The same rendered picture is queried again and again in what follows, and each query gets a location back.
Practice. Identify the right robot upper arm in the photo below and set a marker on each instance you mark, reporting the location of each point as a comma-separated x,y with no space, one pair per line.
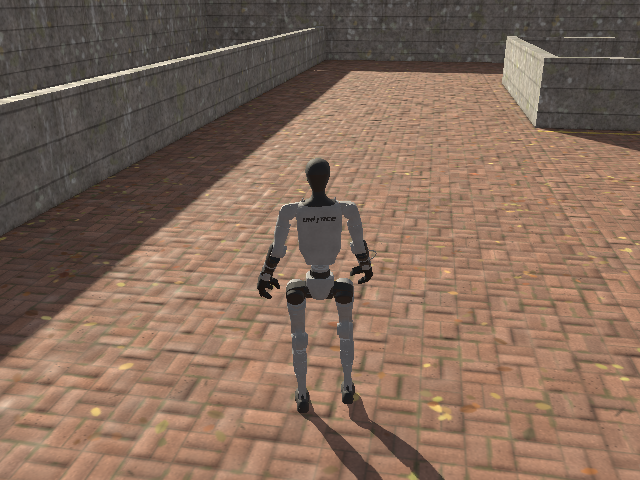
350,211

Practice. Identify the robot right shin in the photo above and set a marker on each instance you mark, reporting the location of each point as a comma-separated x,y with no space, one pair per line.
347,357

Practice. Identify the right robot forearm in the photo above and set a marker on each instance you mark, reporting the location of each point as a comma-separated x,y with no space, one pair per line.
364,259

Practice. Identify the robot left hand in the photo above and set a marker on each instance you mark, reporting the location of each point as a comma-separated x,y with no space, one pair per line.
261,285

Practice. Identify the left robot upper arm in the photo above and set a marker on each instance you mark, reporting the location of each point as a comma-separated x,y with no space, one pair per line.
286,213

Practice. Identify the left robot forearm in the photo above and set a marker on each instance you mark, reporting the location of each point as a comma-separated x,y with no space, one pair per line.
269,266

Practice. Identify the robot right hand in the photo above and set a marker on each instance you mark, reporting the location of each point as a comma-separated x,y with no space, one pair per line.
358,270

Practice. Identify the left robot thigh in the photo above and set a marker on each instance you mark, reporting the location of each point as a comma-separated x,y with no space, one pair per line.
296,304

